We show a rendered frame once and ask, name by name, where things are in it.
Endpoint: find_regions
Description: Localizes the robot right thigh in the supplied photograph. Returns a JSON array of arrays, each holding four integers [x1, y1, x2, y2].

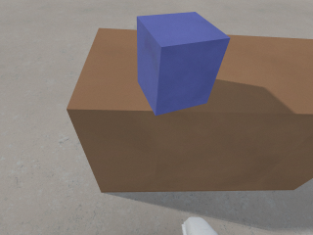
[[181, 216, 218, 235]]

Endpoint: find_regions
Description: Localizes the pedestal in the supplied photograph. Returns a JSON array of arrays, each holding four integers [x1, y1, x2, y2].
[[67, 27, 313, 193]]

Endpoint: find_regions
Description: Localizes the carton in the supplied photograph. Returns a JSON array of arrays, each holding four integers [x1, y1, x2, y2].
[[137, 12, 230, 116]]

